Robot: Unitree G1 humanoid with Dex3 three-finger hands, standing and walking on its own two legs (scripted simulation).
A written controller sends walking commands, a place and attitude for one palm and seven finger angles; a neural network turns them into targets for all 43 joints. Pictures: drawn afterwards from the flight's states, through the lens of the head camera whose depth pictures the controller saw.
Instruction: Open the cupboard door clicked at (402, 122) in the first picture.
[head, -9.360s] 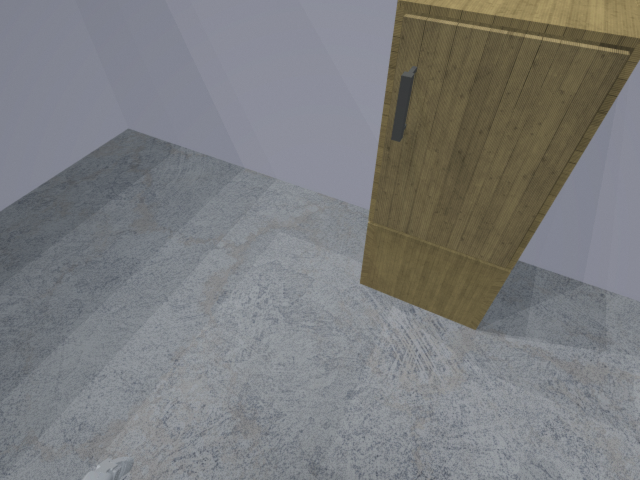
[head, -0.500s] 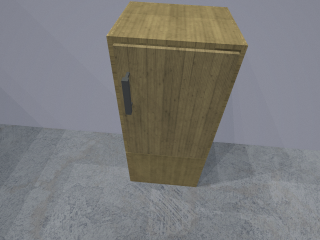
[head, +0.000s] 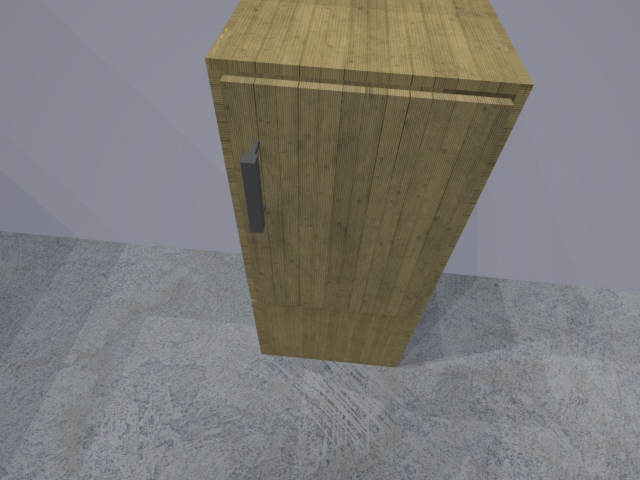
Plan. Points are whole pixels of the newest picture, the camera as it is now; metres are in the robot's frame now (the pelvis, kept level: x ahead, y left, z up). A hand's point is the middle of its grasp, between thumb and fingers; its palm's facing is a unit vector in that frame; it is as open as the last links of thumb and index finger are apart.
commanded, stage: come to a stop and stand still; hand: left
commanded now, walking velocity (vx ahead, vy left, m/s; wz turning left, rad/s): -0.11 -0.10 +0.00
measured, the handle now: (256, 188) +0.54 +0.14 +0.03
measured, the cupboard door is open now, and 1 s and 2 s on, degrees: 0 0 0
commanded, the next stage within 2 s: look again from close up in 0.82 s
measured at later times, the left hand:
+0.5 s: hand out of the picture +0.00 +0.15 -0.17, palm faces +0.06 -0.98 -0.20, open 7.2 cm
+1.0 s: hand out of the picture -0.11 +0.14 -0.18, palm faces +0.05 -0.99 -0.15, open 7.4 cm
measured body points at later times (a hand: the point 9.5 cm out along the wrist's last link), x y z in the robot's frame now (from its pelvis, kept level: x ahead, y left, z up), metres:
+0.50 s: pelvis -0.05 -0.03 +0.00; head -0.06 -0.02 +0.45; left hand -0.01 +0.20 -0.15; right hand -0.05 -0.25 -0.16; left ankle -0.05 +0.09 -0.74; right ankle -0.01 -0.13 -0.74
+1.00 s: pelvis -0.06 -0.01 +0.00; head -0.05 -0.01 +0.45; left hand -0.11 +0.19 -0.16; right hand -0.08 -0.21 -0.16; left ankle -0.05 +0.09 -0.74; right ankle +0.00 -0.13 -0.74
